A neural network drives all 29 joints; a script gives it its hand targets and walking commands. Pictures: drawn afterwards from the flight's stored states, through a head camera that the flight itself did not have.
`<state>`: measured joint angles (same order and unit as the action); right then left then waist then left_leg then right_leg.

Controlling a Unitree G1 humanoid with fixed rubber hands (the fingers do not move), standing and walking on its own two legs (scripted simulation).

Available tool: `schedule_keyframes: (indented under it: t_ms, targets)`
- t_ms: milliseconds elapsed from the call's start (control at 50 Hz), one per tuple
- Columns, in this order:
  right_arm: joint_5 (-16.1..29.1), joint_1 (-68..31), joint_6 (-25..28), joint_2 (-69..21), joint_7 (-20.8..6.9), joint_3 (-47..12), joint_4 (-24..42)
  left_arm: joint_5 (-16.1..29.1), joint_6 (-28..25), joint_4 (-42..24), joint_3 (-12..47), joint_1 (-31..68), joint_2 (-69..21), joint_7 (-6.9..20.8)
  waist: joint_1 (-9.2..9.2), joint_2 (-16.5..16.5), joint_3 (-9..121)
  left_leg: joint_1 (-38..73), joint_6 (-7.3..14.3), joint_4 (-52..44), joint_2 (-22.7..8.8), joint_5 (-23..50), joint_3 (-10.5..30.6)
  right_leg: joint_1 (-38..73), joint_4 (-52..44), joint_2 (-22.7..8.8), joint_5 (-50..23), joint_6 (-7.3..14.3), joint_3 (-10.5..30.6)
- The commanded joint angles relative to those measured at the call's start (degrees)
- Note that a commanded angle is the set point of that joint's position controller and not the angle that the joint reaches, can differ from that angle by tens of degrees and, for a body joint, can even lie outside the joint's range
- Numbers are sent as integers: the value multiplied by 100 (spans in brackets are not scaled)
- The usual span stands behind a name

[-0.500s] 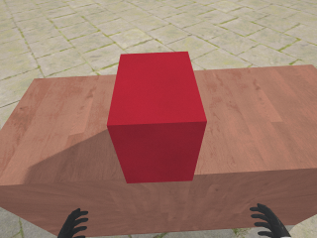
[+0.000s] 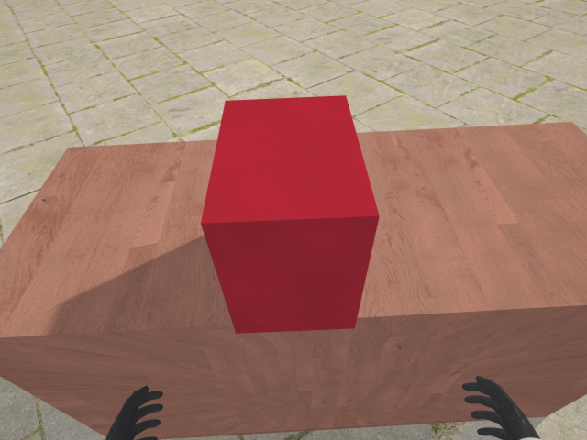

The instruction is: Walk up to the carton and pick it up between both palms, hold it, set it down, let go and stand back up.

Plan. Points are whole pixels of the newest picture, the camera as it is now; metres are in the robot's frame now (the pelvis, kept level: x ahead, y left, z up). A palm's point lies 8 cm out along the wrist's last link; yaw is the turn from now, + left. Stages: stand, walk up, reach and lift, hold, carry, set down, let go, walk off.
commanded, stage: stand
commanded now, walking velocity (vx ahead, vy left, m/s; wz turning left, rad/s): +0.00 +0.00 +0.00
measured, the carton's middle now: (290, 215) +0.43 +0.02 +0.08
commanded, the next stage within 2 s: none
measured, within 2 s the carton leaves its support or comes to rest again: neither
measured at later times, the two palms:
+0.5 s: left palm out of the picture +0.14 +0.26 -0.07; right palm out of the picture +0.14 -0.27 -0.07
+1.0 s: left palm out of the picture +0.14 +0.26 -0.07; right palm out of the picture +0.14 -0.27 -0.07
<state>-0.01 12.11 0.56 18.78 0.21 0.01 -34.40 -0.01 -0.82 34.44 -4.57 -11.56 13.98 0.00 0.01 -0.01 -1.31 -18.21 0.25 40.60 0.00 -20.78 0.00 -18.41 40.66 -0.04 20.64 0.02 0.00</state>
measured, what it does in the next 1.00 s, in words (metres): stands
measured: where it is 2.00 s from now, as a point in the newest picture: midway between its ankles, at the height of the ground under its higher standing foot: outside the picture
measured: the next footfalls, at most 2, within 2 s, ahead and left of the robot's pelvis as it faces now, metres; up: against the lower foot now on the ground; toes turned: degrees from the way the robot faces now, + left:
none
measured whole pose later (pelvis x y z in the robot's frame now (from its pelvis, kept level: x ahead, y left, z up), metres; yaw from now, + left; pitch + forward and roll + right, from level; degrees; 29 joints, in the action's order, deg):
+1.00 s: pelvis -0.01 +0.00 +0.00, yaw +0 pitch -2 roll +0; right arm 0.0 12.1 0.6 19.0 0.0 0.0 -34.4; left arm 0.0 -0.9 34.5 -4.6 -11.9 14.3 0.0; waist 0.0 0.0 -1.3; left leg -18.2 0.2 40.6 0.0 -20.2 0.0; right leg -18.4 40.7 0.0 20.1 0.0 0.0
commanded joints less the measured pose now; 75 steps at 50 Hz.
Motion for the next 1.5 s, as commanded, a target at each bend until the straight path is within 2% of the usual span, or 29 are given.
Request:
schedule_keyframes:
  t_ms: [0, 240, 280, 300, 340, 400, 440, 520, 560, 620, 680, 700, 720, 760, 780, 840, 860, 900, 940, 1020, 1040, 1080, 1100, 1120, 1220, 1380, 1440, 1460, 1480]
  targets:
    - [-158, -270, 378, 1203, 37, 452, 37, -70, -274, 137, -263, 402, 1528, -25, 6, 94, 94, 120, 411, -923, -527, 1197, 617, 218, -987, -529, -1052, 441, 640]
    - [-144, -363, 361, 1177, 40, 437, 26, -80, -301, 136, -259, 403, 1604, -24, -1, 78, 157, 235, 402, -819, -488, 1448, 539, 252, -1031, -607, -1247, 450, 706]
    - [-140, -339, 360, 1193, 41, 438, 43, -90, -284, 115, -266, 468, 1609, -24, -25, 39, 109, 186, 407, -875, -504, 1355, 574, 240, -1027, -570, -1230, 448, 683]
    - [-154, -325, 362, 1229, 52, 440, 25, -82, -278, 110, -274, 420, 1595, -17, 20, 28, 94, 176, 402, -839, -490, 1384, 568, 248, -1023, -573, -1229, 441, 685]
    - [-150, -303, 372, 1215, 50, 436, 30, -71, -292, 119, -248, 418, 1544, -18, -7, 108, 65, 146, 437, -904, -529, 1366, 625, 223, -1009, -551, -1169, 445, 684]
    - [-165, -380, 368, 1260, 48, 434, 20, -71, -282, 131, -264, 389, 1541, -20, 65, 144, 19, 44, 455, -969, -546, 1239, 669, 261, -970, -505, -1095, 424, 640]
    - [-151, -331, 363, 1224, 42, 439, 18, -81, -285, 138, -256, 395, 1595, -15, -2, 76, 89, 118, 414, -935, -518, 1253, 620, 233, -995, -528, -1082, 441, 657]
    - [-135, -352, 360, 1203, 41, 434, 12, -81, -289, 107, -255, 465, 1603, -15, -17, 64, 50, 134, 399, -923, -495, 1214, 593, 173, -1074, -565, -1055, 445, 721]
    - [-156, -396, 366, 1209, 46, 434, 30, -76, -282, 137, -260, 435, 1567, -18, 10, 172, 21, 140, 436, -986, -514, 1158, 640, 149, -1084, -572, -918, 438, 731]
    - [-145, -385, 369, 1234, 31, 423, -18, -69, -274, 114, -252, 457, 1578, -11, 41, 99, 3, 77, 437, -1002, -541, 1252, 668, 227, -1025, -514, -1096, 416, 643]
    - [-140, -397, 361, 1210, 32, 417, 4, -81, -290, 105, -264, 496, 1610, -4, 8, 40, -11, 121, 404, -1006, -508, 1129, 626, 161, -1109, -552, -915, 421, 698]
    - [-133, -381, 364, 1239, 29, 434, -2, -71, -278, 113, -247, 471, 1588, -12, -14, 130, -4, 115, 401, -1021, -532, 1148, 656, 163, -1086, -539, -950, 438, 705]
    - [-157, -384, 372, 1242, 43, 435, 6, -72, -276, 140, -245, 396, 1567, -1, 35, 78, 18, 106, 415, -990, -532, 1164, 661, 206, -1073, -525, -983, 426, 672]
    - [-149, -413, 377, 1226, 37, 429, 9, -84, -271, 108, -247, 511, 1591, -9, -4, 132, -19, 97, 407, -1020, -524, 1128, 643, 151, -1065, -524, -927, 421, 670]
    - [-158, -376, 375, 1262, 48, 435, -18, -70, -274, 133, -260, 405, 1599, -8, 41, 222, -32, 109, 430, -1059, -553, 1195, 687, 178, -1029, -523, -973, 414, 661]
    - [-137, -373, 367, 1253, 41, 436, -27, -75, -289, 129, -246, 376, 1579, -6, 47, 103, 9, 44, 418, -1020, -541, 1176, 674, 275, -1044, -513, -1015, 419, 671]
    - [-142, -392, 359, 1242, 37, 441, -4, -80, -282, 156, -247, 420, 1609, -16, -6, 162, 4, 99, 410, -1025, -528, 1148, 642, 206, -1064, -555, -999, 436, 718]
    - [-144, -396, 373, 1248, 35, 430, -5, -79, -278, 136, -251, 462, 1599, -22, 14, 185, -23, 87, 407, -994, -523, 1223, 631, 217, -1074, -564, -1053, 435, 709]
    - [-140, -406, 361, 1236, 39, 422, -14, -85, -276, 129, -239, 477, 1598, -23, 10, 19, -68, 79, 403, -993, -505, 1244, 627, 191, -1127, -572, -1017, 435, 712]
    - [-132, -352, 369, 1244, 32, 438, -12, -72, -290, 130, -240, 437, 1585, -6, -3, 89, -5, 151, 405, -980, -518, 1234, 630, 184, -1128, -579, -999, 438, 730]
    - [-145, -440, 366, 1244, 38, 438, -3, -73, -274, 129, -248, 479, 1597, -13, 7, 217, -111, 124, 418, -993, -526, 1256, 642, 128, -1095, -549, -1060, 406, 692]
    - [-138, -402, 347, 1208, 34, 429, 1, -91, -279, 115, -256, 474, 1628, -15, 0, 68, -20, 80, 401, -992, -518, 1210, 636, 238, -1097, -538, -1031, 416, 677]
    - [-135, -401, 352, 1226, 29, 426, -16, -79, -285, 146, -248, 434, 1621, -13, 16, 101, -11, 141, 392, -966, -488, 1141, 620, 172, -1155, -582, -926, 430, 769]
    - [-135, -373, 358, 1205, 31, 428, -25, -86, -269, 142, -244, 467, 1622, -14, -39, 19, -81, 131, 379, -974, -491, 1135, 604, 126, -1190, -591, -906, 447, 758]
    - [-146, -450, 366, 1273, 33, 437, -14, -76, -264, 127, -250, 471, 1610, -9, 31, 172, -125, 20, 436, -1101, -549, 1007, 694, 146, -1124, -525, -799, 405, 690]
    - [-137, -409, 368, 1228, 32, 417, -29, -74, -272, 112, -245, 530, 1617, -8, 5, 53, -68, 134, 406, -1025, -516, 1142, 654, 138, -1143, -569, -964, 419, 750]
    - [-149, -414, 368, 1246, 22, 417, -35, -77, -262, 125, -247, 504, 1602, -15, -2, 237, -213, 4, 407, -1164, -547, 1017, 733, 133, -1098, -493, -840, 398, 658]
    - [-157, -451, 370, 1246, 23, 421, -32, -75, -268, 139, -232, 425, 1581, -7, 50, 223, -160, 17, 429, -1115, -545, 1010, 696, 162, -1123, -494, -845, 384, 658]
    - [-146, -441, 367, 1214, 24, 424, -11, -84, -276, 171, -237, 449, 1620, -11, -10, 152, -117, 43, 404, -1110, -533, 1032, 671, 184, -1119, -535, -865, 417, 685]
